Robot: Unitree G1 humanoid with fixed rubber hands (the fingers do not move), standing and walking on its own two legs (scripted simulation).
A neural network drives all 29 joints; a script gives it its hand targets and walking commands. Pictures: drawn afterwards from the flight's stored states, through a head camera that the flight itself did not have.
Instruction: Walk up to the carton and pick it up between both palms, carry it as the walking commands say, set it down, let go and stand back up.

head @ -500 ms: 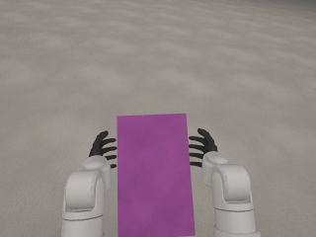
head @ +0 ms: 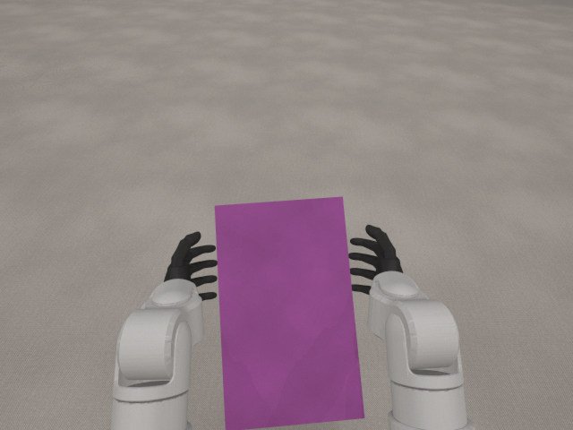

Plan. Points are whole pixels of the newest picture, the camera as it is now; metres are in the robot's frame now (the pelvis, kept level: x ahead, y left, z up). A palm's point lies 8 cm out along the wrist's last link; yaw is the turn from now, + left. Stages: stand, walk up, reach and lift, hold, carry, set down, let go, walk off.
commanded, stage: carry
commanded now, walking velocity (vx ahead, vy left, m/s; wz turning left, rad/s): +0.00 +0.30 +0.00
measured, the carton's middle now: (285, 298) +0.35 +0.00 +0.00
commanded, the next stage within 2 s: none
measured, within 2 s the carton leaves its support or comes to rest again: neither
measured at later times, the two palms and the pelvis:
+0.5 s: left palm (53, 412) +0.14 +0.22 +0.13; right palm out of the picture +0.12 -0.04 +0.11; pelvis -0.14 +0.11 +0.02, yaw -3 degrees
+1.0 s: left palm out of the picture +0.07 +0.41 +0.11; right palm out of the picture +0.04 +0.16 +0.09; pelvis -0.22 +0.32 +0.00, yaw -9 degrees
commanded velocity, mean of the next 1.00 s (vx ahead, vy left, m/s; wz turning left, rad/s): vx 0.00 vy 0.30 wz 0.00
